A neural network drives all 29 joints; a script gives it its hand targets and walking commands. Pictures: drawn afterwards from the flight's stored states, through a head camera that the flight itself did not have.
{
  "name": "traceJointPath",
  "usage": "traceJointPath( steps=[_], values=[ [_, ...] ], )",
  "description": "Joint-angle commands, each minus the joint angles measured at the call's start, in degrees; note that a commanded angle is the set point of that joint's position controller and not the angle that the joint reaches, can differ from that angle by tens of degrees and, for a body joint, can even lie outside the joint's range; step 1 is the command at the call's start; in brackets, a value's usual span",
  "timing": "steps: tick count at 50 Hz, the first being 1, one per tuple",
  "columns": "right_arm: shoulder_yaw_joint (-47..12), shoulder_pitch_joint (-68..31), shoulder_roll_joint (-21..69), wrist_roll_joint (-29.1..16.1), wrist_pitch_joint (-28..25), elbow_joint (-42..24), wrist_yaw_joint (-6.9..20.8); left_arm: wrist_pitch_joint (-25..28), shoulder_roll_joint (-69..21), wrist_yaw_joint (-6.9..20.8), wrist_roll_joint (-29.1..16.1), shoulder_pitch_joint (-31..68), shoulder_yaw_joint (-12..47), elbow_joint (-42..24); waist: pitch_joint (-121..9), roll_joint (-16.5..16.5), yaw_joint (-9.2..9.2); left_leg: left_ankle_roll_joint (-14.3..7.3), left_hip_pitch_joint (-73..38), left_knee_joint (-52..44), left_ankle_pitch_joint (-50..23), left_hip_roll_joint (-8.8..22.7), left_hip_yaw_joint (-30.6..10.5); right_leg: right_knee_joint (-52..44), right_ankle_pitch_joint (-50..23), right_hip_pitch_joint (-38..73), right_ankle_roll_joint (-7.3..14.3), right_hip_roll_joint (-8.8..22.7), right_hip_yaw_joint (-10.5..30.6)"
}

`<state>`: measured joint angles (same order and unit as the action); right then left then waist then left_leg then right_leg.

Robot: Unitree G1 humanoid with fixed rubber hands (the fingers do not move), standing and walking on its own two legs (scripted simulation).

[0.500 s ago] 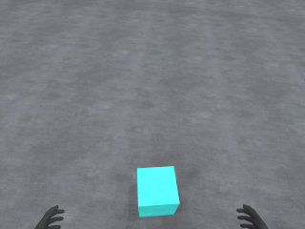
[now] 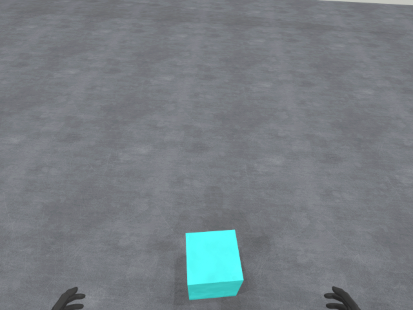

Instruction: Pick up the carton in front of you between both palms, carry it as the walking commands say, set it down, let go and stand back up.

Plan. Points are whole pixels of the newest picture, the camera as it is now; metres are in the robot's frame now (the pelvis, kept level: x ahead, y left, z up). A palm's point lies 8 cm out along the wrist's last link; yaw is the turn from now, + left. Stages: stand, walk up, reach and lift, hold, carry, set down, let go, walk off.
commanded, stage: stand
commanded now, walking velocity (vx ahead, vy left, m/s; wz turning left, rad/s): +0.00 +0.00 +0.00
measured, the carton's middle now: (211, 265) +0.41 -0.05 -0.65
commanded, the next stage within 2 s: none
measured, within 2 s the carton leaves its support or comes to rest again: neither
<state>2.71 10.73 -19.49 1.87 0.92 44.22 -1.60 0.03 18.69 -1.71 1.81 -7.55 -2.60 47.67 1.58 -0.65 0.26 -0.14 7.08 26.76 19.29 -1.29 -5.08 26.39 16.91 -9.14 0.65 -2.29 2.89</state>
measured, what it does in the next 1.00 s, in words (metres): stands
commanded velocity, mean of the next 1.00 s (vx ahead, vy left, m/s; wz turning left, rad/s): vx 0.00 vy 0.00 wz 0.00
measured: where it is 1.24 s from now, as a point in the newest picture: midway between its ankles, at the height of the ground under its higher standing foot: outside the picture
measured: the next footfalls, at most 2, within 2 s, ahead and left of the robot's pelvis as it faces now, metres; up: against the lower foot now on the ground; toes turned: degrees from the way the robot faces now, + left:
none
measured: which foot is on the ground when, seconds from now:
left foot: down 0.00-1.00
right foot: down 0.00-1.00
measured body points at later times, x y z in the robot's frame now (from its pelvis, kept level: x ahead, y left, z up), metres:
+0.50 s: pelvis -0.03 +0.00 +0.01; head -0.02 +0.00 +0.46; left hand +0.09 +0.30 -0.11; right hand +0.08 -0.31 -0.10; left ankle -0.06 +0.12 -0.74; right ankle -0.03 -0.12 -0.74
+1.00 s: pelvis -0.03 +0.00 +0.01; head -0.02 +0.00 +0.46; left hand +0.08 +0.31 -0.11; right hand +0.06 -0.31 -0.11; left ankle -0.06 +0.12 -0.74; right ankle -0.03 -0.12 -0.74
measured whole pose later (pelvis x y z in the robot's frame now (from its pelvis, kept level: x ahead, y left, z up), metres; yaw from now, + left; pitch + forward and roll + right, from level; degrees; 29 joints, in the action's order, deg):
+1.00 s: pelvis -0.03 +0.00 +0.01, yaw -1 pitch -2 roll +0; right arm 0.9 8.8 -21.9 0.8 -0.3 55.7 -1.0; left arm 0.8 21.5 -0.6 1.0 -5.6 -0.6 58.9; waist 3.0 -0.4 0.0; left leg 0.0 5.7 21.5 14.2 -0.9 -4.4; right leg 20.6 11.2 -7.7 0.5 -2.3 3.7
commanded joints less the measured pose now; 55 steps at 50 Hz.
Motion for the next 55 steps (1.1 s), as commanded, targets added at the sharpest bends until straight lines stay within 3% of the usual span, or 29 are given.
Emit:
traceJointPath(
  steps=[1, 5, 6, 9, 11, 15, 17, 22, 26, 28, 29, 30, 31, 33, 38, 44, 46, 50, 51, 55],
  values=[
    [1.8, -1.1, -8.9, -0.1, -1.0, -1.7, -0.2, 0.7, 8.2, -0.1, -0.2, 1.3, -1.6, -1.6, -2.9, -0.8, -0.24, -0.5, 2.5, -3.6, -18.7, 5.2, -3.2, -3.0, -20.5, 4.1, 1.0, 5.9, 4.5],
    [1.6, -1.0, -9.2, -0.2, -1.1, -0.4, 0.1, 0.9, 9.7, 0.0, -0.5, 1.9, -1.6, -0.3, -3.7, 2.0, -0.2, -0.2, 1.4, -4.2, -18.7, 5.5, -3.3, -3.2, -21.0, 4.3, 1.2, 6.2, 4.8],
    [1.7, -1.6, -9.3, -0.1, -1.4, 0.0, -0.2, 0.7, 9.2, 0.1, -0.4, 2.1, -1.5, 0.2, -4.5, -1.0, -0.36, -0.8, 1.2, -3.7, -18.7, 5.5, -3.6, -4.2, -20.7, 5.2, 1.4, 6.4, 5.5],
    [1.5, -1.6, -9.8, -0.1, -1.2, 0.7, -0.2, 0.9, 9.8, 0.3, -0.2, 2.5, -1.4, 1.2, -2.7, 0.9, 0.0, -0.5, 1.0, -5.2, -18.2, 5.5, -3.6, -4.6, -19.5, 3.9, 1.1, 6.0, 5.2],
    [1.4, -1.6, -10.7, -0.1, -1.2, 1.7, -0.1, 1.1, 9.3, 0.3, -0.4, 1.9, -1.2, 1.5, -3.2, -0.2, -0.55, -0.5, 1.0, -5.1, -18.9, 5.8, -3.5, -4.8, -19.7, 4.6, 0.9, 6.2, 4.9],
    [1.0, -2.0, -10.0, -0.3, -1.3, 2.6, -0.1, 1.1, 9.9, 0.5, -0.4, 2.7, -0.9, 3.1, -1.7, 0.8, -0.01, -0.7, 1.4, -6.2, -15.8, 6.1, -4.1, -6.0, -17.0, 3.7, 0.7, 6.3, 5.5],
    [1.1, -1.5, -10.9, -0.4, -1.3, 3.5, 0.1, 1.3, 10.1, 0.6, -0.5, 2.7, -0.8, 3.5, -2.3, -1.2, 0.01, -0.8, 1.8, -7.0, -15.1, 6.1, -4.4, -6.0, -17.1, 4.8, 1.0, 6.7, 5.9],
    [0.7, -2.8, -11.0, -0.6, -1.6, 4.5, 0.0, 1.1, 10.4, 0.8, -0.6, 2.9, -0.5, 4.7, -1.9, 1.0, -0.15, -0.8, 1.5, -7.7, -12.8, 6.2, -4.5, -7.2, -14.9, 3.9, 1.0, 6.5, 5.9],
    [0.7, -1.8, -11.6, -0.5, -1.4, 5.7, 0.1, 1.1, 11.0, 0.8, -0.5, 2.9, -0.7, 5.9, -0.7, -1.0, -0.3, -0.8, 2.5, -8.1, -10.8, 5.9, -3.9, -7.9, -12.2, 3.8, 0.7, 6.4, 6.2],
    [0.5, -2.0, -11.4, -0.5, -1.6, 6.1, 0.2, 1.1, 10.7, 0.9, -0.7, 3.1, -0.4, 6.2, 0.1, 0.3, -0.22, -1.1, 3.7, -8.9, -9.4, 6.4, -4.7, -8.2, -10.0, 3.5, 0.4, 6.1, 5.9],
    [0.4, -2.5, -11.1, -0.7, -1.6, 6.0, 0.1, 1.2, 10.6, 0.9, -0.5, 3.0, -0.3, 6.4, -1.2, 1.1, -0.12, -1.1, 2.4, -8.6, -10.0, 6.3, -4.4, -8.2, -10.9, 3.8, 0.5, 6.0, 5.9],
    [0.4, -2.9, -11.8, -0.8, -1.6, 6.3, 0.2, 1.2, 10.8, 0.8, -0.5, 2.7, -0.3, 6.6, -0.7, -0.9, -0.36, -1.0, 2.7, -8.5, -11.1, 6.3, -4.4, -8.4, -12.7, 4.0, 0.7, 6.4, 6.3],
    [0.4, -2.6, -11.5, -0.7, -1.7, 6.6, 0.3, 1.3, 11.5, 0.8, -0.5, 3.6, -0.4, 7.0, -0.9, 1.4, -0.18, -0.7, 2.4, -8.5, -11.4, 6.3, -4.2, -8.2, -12.2, 3.8, 0.7, 6.5, 6.6],
    [0.4, -1.9, -11.5, -0.6, -1.8, 6.8, 0.2, 1.4, 10.9, 1.0, -0.6, 3.1, -0.2, 7.2, -1.4, 0.1, -0.03, -1.1, 1.5, -8.5, -13.1, 6.5, -4.4, -7.7, -14.4, 3.9, 0.8, 6.6, 6.4],
    [0.2, -1.9, -11.2, -1.1, -1.9, 7.7, 0.2, 1.5, 11.1, 0.9, -1.0, 3.0, 0.1, 7.7, -3.1, 0.9, -0.33, -0.9, 0.8, -8.0, -15.9, 6.5, -4.1, -7.6, -17.7, 5.4, 1.0, 7.0, 6.4],
    [-0.1, -2.8, -11.5, -0.9, -1.7, 8.8, 0.4, 1.3, 11.6, 0.9, -1.1, 3.3, 0.2, 8.6, -1.7, 0.1, -0.57, -1.0, 1.5, -8.4, -12.8, 6.6, -4.1, -8.3, -13.9, 4.4, 0.9, 6.9, 6.9],
    [0.1, -3.5, -12.4, -1.1, -1.7, 9.0, 0.4, 1.2, 11.7, 0.9, -0.9, 3.2, 0.4, 8.9, -2.0, 1.0, -0.58, -1.0, 1.2, -7.9, -15.4, 6.8, -4.1, -7.7, -16.7, 4.2, 1.0, 7.0, 6.6],
    [0.0, -2.6, -12.4, -1.1, -1.7, 9.3, 0.4, 1.3, 13.2, 0.9, -1.2, 3.7, 0.1, 9.1, -2.5, -0.3, -0.19, -0.8, 0.3, -8.1, -17.7, 6.7, -3.9, -7.4, -19.1, 5.0, 0.5, 7.0, 6.5],
    [0.1, -2.5, -12.5, -1.3, -1.7, 10.0, 0.3, 1.2, 12.5, 0.8, -1.1, 3.8, 0.5, 9.6, -2.3, 0.8, -0.14, -0.8, -0.2, -8.2, -18.7, 7.0, -3.9, -7.5, -19.2, 4.8, 0.4, 7.2, 6.5],
    [-0.2, -3.6, -12.3, -1.3, -1.8, 10.1, 0.5, 1.4, 12.1, 0.8, -1.2, 3.9, 0.9, 9.7, -4.1, 0.6, -0.32, -0.8, -0.7, -7.8, -17.1, 7.3, -3.7, -7.8, -19.1, 5.3, 0.7, 7.4, 6.6]
  ],
)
